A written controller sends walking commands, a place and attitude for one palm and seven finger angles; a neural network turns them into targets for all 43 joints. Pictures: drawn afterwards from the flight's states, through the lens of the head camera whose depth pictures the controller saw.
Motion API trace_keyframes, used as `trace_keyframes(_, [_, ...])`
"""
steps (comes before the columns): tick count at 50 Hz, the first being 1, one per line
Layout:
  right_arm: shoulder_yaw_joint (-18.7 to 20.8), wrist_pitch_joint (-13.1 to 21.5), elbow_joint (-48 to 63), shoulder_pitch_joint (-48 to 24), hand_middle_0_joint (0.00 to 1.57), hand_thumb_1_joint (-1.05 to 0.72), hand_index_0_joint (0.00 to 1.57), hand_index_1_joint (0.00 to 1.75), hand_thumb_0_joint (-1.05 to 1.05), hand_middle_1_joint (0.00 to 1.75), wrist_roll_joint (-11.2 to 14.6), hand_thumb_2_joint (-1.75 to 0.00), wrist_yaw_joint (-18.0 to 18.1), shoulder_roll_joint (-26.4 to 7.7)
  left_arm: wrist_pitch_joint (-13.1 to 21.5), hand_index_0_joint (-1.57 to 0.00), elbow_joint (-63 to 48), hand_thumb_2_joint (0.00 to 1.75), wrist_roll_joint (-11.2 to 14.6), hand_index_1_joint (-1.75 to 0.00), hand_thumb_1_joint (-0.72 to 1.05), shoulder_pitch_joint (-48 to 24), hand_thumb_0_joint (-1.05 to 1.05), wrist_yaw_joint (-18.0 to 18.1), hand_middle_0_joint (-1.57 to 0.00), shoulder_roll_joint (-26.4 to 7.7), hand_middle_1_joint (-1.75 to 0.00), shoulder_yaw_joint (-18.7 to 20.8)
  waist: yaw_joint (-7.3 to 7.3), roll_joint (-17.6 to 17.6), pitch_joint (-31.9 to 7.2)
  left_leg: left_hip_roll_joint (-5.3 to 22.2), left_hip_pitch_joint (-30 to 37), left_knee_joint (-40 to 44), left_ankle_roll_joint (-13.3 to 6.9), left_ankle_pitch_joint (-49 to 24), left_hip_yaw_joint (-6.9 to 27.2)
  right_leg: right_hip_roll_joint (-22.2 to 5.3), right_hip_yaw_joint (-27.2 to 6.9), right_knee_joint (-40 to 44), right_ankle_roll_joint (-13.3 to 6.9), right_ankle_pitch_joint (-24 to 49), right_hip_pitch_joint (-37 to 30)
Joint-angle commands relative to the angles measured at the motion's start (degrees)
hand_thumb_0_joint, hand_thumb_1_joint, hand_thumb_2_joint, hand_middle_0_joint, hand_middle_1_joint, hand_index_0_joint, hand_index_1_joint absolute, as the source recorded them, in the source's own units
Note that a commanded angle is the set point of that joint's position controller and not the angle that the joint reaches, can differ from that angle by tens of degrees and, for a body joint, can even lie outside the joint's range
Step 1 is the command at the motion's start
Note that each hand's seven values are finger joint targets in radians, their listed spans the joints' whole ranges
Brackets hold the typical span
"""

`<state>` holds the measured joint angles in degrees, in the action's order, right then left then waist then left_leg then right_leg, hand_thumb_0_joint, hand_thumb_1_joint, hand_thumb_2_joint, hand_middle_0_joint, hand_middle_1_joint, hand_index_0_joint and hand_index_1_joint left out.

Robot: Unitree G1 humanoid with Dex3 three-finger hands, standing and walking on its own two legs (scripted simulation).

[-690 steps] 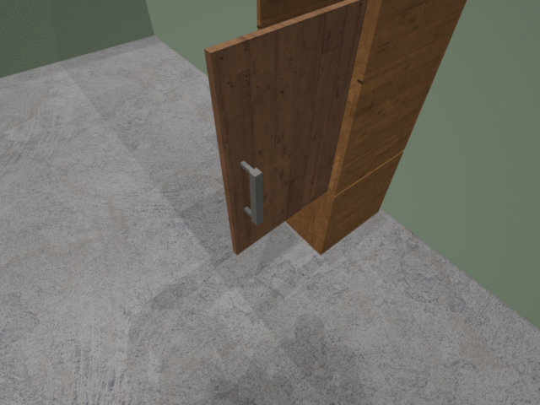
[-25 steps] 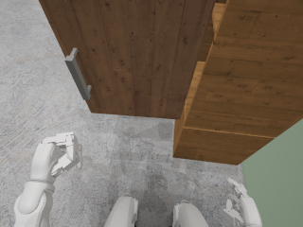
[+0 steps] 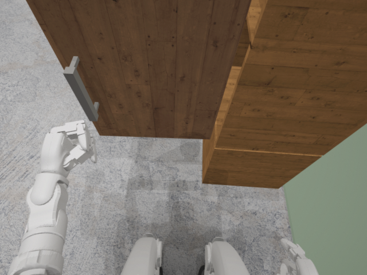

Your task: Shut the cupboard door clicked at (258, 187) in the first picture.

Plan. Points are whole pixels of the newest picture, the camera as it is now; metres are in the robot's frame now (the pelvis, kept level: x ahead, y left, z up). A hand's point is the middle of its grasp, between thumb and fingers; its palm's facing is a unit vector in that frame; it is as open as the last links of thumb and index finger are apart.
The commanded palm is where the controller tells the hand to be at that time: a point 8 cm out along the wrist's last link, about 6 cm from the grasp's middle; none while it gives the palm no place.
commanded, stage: bring the fist close to the handle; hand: left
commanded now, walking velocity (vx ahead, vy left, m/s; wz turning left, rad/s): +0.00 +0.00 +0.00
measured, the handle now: (85, 91) +0.52 +0.26 +0.03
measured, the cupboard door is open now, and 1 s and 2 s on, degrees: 92 92 75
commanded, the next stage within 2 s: push the door shut along its arc in 0.66 s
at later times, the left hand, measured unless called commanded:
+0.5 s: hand (92, 124) +0.43 +0.22 +0.03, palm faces +0.03 -1.00 -0.02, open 3.1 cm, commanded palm +0.40 +0.27 +0.03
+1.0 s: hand (97, 117) +0.44 +0.21 +0.04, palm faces -0.03 -1.00 -0.04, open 3.1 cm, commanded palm +0.43 +0.26 +0.03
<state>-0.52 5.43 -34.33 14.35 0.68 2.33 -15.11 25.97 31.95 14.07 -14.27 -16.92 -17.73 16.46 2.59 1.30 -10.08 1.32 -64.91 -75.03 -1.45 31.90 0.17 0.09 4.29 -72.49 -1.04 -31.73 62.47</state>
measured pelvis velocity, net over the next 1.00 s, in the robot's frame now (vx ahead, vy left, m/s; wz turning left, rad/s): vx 0.00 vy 0.00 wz -0.01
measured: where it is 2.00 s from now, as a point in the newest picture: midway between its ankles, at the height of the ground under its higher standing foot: outside the picture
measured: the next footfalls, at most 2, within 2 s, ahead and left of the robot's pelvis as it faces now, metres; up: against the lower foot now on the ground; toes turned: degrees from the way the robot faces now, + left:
none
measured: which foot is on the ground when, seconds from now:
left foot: down 0.00-1.00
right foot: down 0.00-1.00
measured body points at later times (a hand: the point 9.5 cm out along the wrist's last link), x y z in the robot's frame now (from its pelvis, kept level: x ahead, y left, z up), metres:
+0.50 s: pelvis +0.00 +0.00 -0.01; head +0.13 +0.01 +0.43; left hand +0.42 +0.28 +0.03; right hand +0.06 -0.27 -0.12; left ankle +0.03 +0.10 -0.62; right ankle +0.03 -0.12 -0.62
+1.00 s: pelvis +0.00 +0.00 -0.01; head +0.13 +0.02 +0.42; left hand +0.44 +0.27 +0.04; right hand +0.09 -0.27 -0.12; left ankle +0.03 +0.10 -0.62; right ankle +0.03 -0.12 -0.62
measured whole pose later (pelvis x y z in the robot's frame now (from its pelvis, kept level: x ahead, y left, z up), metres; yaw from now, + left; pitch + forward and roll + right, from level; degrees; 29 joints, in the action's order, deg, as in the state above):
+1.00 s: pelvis +0.00 +0.00 -0.01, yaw +0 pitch +25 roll -3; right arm -1.3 0.8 -35.8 14.1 0.2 1.3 -15.2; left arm 29.1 57.4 9.8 -37.9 -21.4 -25.6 21.8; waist 5.6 1.4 -9.3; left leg 1.7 -69.9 -76.6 -1.3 31.5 0.8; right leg 0.6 4.8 -73.6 -1.3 -31.2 67.2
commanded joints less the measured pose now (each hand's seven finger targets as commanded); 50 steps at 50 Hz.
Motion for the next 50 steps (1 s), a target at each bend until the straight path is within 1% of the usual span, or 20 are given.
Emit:
trace_keyframes(1, [3.49, 1.62, 5.88, 2.46, 0.2, -0.9, 0.2, 0.3, 0.0, 0.3, 0.22, -0.9, 0.68, -9.06, 4.01, -1.3, -6.11, 0.9, 0.28, -1.5, 0.9, -18.81, 0.0, 0.08, -1.3, -13.03, -1.5, 4.84, 0.44, 3.62, -21.37, -0.56, 16.33, 11.08, 0.72, -16.9, 3.16, 1.25, -2.52, 8.6, -0.84, 14.72, -9.24])
trace_keyframes(8, [3.37, 0.37, 3.92, 4.58, 0.2, -0.9, 0.2, 0.3, 0.0, 0.3, -0.04, -0.9, 0.58, -9.49, 4.73, -1.3, 3.31, 0.9, -1.31, -1.5, 0.9, -31.85, 0.0, -0.18, -1.3, -14.58, -1.5, 4.81, 2.57, 3.48, -21.75, -0.41, 15.77, 10.2, 0.46, -14.72, 3.7, 1.27, -2.74, 8.88, -0.64, 12.6, -6.44])
trace_keyframes(12, [3.22, -0.41, 2.98, 5.98, 0.2, -0.9, 0.2, 0.3, 0.0, 0.3, -0.38, -0.9, 0.44, -9.73, 5.67, -1.3, 8.8, 0.9, -2.1, -1.5, 0.9, -37.21, 0.0, -0.97, -1.3, -18.68, -1.5, 7.62, 2.62, 3.91, -24.0, -0.45, 14.16, 8.7, 0.19, -16.17, 3.41, 1.29, -3.17, 7.9, -0.65, 14.19, -7.22])
trace_keyframes(13, [3.25, -0.65, 2.6, 6.42, 0.2, -0.9, 0.2, 0.3, 0.0, 0.3, -0.46, -0.9, 0.37, -9.79, 5.61, -1.3, 11.05, 0.9, -2.26, -1.5, 0.9, -37.62, 0.0, -1.24, -1.3, -19.41, -1.5, 8.44, 2.9, 3.07, -23.86, -0.35, 13.65, 8.4, 0.13, -16.42, 3.46, 1.36, -3.12, 7.8, -0.54, 14.51, -7.1])
trace_keyframes(14, [3.37, -0.98, 3.09, 6.65, 0.2, -0.9, 0.2, 0.3, 0.0, 0.3, -0.47, -0.9, 0.18, -9.89, 5.8, -1.3, 10.87, 0.9, -2.27, -1.5, 0.9, -36.02, 0.0, -1.53, -1.3, -20.54, -1.5, 9.58, 1.69, 3.26, -25.39, -0.46, 13.79, 8.48, 0.19, -17.14, 3.29, 1.41, -3.34, 7.63, -0.64, 15.05, -8.43])
trace_keyframes(15, [3.36, -1.12, 3.79, 6.82, 0.2, -0.9, 0.2, 0.3, 0.0, 0.3, -0.51, -0.9, -0.08, -9.85, 5.95, -1.3, 10.07, 0.9, -1.97, -1.5, 0.9, -34.43, 0.0, -2.07, -1.3, -19.78, -1.5, 9.01, 1.19, 5.41, -26.97, -0.55, 15.62, 8.73, 0.35, -19.43, 3.48, 1.61, -2.99, 7.11, -0.95, 16.34, -8.36])
trace_keyframes(17, [3.57, -1.89, 4.05, 6.95, 0.2, -0.9, 0.2, 0.3, 0.0, 0.3, -0.25, -0.9, -0.62, -9.77, 5.53, -1.3, 9.8, 0.9, -1.59, -1.5, 0.9, -31.18, 0.0, -2.75, -1.3, -19.67, -1.5, 9.38, 0.7, 4.82, -27.65, -0.35, 16.48, 9.04, 0.49, -21.2, 3.25, 1.53, -3.02, 7.49, -0.8, 17.98, -9.3])
trace_keyframes(19, [3.64, -2.5, 4.17, 7.05, 0.2, -0.9, 0.2, 0.3, 0.0, 0.3, 0.01, -0.9, -0.83, -9.57, 4.83, -1.3, 9.83, 0.9, -1.24, -1.5, 0.9, -31.53, 0.0, -3.14, -1.3, -18.63, -1.5, 8.57, 1.83, 2.77, -25.86, -0.39, 13.97, 8.88, -0.05, -19.35, 2.76, 1.52, -3.5, 8.26, -0.3, 17.89, -10.25])
trace_keyframes(21, [3.6, -2.87, 4.25, 7.12, 0.2, -0.9, 0.2, 0.3, 0.0, 0.3, 0.09, -0.9, -0.7, -9.8, 4.7, -1.3, 10.18, 0.9, -0.92, -1.5, 0.9, -31.62, 0.0, -3.07, -1.3, -21.01, -1.5, 10.96, 1.79, 1.43, -24.72, -0.41, 11.92, 8.93, -0.28, -18.12, 2.57, 1.53, -3.6, 8.31, -0.25, 17.51, -11.01])
trace_keyframes(23, [3.69, -3.04, 4.31, 7.13, 0.2, -0.9, 0.2, 0.3, 0.0, 0.3, 0.03, -0.9, -0.56, -9.63, 5.52, -1.3, 7.43, 0.9, -0.96, -1.5, 0.9, -33.34, 0.0, -2.78, -1.3, -21.19, -1.5, 11.11, 1.83, 2.24, -25.91, -0.5, 12.44, 8.84, -0.38, -18.16, 2.46, 1.52, -3.91, 8.28, -0.2, 17.68, -11.55])
trace_keyframes(25, [3.81, -2.74, 4.37, 7.22, 0.2, -0.9, 0.2, 0.3, 0.0, 0.3, -0.19, -0.9, -0.61, -9.52, 7.13, -1.3, 3.06, 0.9, -0.96, -1.5, 0.9, -34.61, 0.0, -2.49, -1.3, -20.64, -1.5, 10.11, 1.6, 6.55, -28.35, -0.48, 16.9, 9.1, 0.07, -20.65, 3.07, 1.67, -3.41, 7.74, -0.61, 18.14, -10.09])
trace_keyframes(27, [3.85, -2.75, 3.58, 7.19, 0.2, -0.9, 0.2, 0.3, 0.0, 0.3, -0.21, -0.9, -0.74, -9.42, 7.42, -1.3, 3.78, 0.9, -0.9, -1.5, 0.9, -33.59, 0.0, -2.35, -1.3, -18.37, -1.5, 8.16, 2.31, 5.96, -26.76, -0.19, 18.53, 9.71, 0.34, -20.29, 3.53, 1.69, -2.94, 8.54, -0.5, 17.03, -8.43])
trace_keyframes(31, [3.85, -2.88, 2.83, 7.12, 0.2, -0.9, 0.2, 0.3, 0.0, 0.3, -0.22, -0.9, -0.41, -9.79, 7.03, -1.3, 6.08, 0.9, -1.44, -1.5, 0.9, -33.82, 0.0, -2.03, -1.3, -19.09, -1.5, 8.57, 2.49, 5.05, -24.66, -0.16, 17.12, 9.95, 0.26, -18.33, 3.58, 1.55, -2.86, 8.79, -0.52, 15.71, -7.62])
trace_keyframes(32, [3.75, -2.87, 2.73, 7.1, 0.2, -0.9, 0.2, 0.3, 0.0, 0.3, -0.2, -0.9, -0.4, -9.54, 6.72, -1.3, 7.03, 0.9, -1.46, -1.5, 0.9, -34.26, 0.0, -2.06, -1.3, -17.54, -1.5, 7.25, 3.08, 4.33, -23.79, -0.19, 16.92, 10.04, 0.14, -17.69, 3.63, 1.58, -2.82, 9.11, -0.4, 15.35, -7.35])
trace_keyframes(36, [3.61, -2.95, 2.97, 6.72, 0.2, -0.9, 0.2, 0.3, 0.0, 0.3, -0.21, -0.9, -0.34, -9.66, 6.87, -1.3, 7.95, 0.9, -1.73, -1.5, 0.9, -34.72, 0.0, -1.9, -1.3, -19.35, -1.5, 8.55, 2.32, 4.6, -23.72, -0.32, 16.25, 10.03, 0.2, -17.14, 3.48, 1.53, -2.96, 8.92, -0.65, 15.11, -7.9])
trace_keyframes(38, [3.62, -2.99, 3.1, 6.61, 0.2, -0.9, 0.2, 0.3, 0.0, 0.3, -0.29, -0.9, -0.42, -9.42, 6.81, -1.3, 9.35, 0.9, -1.75, -1.5, 0.9, -34.94, 0.0, -1.78, -1.3, -17.93, -1.5, 7.79, 2.52, 4.13, -23.25, -0.46, 15.83, 9.87, 0.15, -16.53, 3.33, 1.48, -3.05, 9.17, -0.51, 14.72, -7.71])
trace_keyframes(43, [3.4, -3.15, 2.43, 6.86, 0.2, -0.9, 0.2, 0.3, 0.0, 0.3, -0.41, -0.9, -0.25, -9.92, 7.4, -1.3, 10.79, 0.9, -3.18, -1.5, 0.9, -42.78, 0.0, -3.04, -1.3, -19.53, -1.5, 6.38, 4.16, 5.89, -23.68, -0.23, 17.52, 8.95, 0.21, -17.1, 4.27, 1.54, -2.84, 8.37, -0.73, 14.16, -4.68])
trace_keyframes(46, [3.13, -3.08, 2.29, 6.99, 0.2, -0.9, 0.2, 0.3, 0.0, 0.3, -0.28, -0.9, -0.17, -10.01, 6.98, -1.3, 13.26, 0.9, -2.93, -1.5, 0.9, -44.22, 0.0, -4.3, -1.3, -20.58, -1.5, 6.68, 4.17, 6.7, -25.13, -0.28, 17.36, 8.15, 0.15, -18.02, 4.28, 1.59, -3.04, 7.98, -0.83, 14.88, -4.76])
trace_keyframes(48, [3.13, -3.32, 2.05, 7.44, 0.2, -0.9, 0.2, 0.3, 0.0, 0.3, -0.22, -0.9, -0.06, -10.34, 6.36, -1.3, 15.3, 0.9, -3.25, -1.5, 0.9, -45.73, 0.0, -4.89, -1.3, -22.37, -1.5, 7.6, 4.64, 5.01, -24.9, -0.15, 16.26, 7.69, -0.06, -17.68, 4.31, 1.7, -3.19, 8.03, -0.75, 14.79, -4.96])
trace_keyframes(50, [2.88, -3.4, 2.23, 7.94, 0.2, -0.9, 0.2, 0.3, 0.0, 0.3, -0.25, -0.9, -0.12, -10.43, 5.84, -1.3, 15.81, 0.9, -3.21, -1.5, 0.9, -47.56, 0.0, -5.65, -1.3, -22.77, -1.5, 7.32, 4.77, 6.71, -25.76, -0.25, 16.43, 7.2, -0.13, -18.78, 4.46, 1.76, -3.1, 7.37, -0.98, 15.39, -4.44])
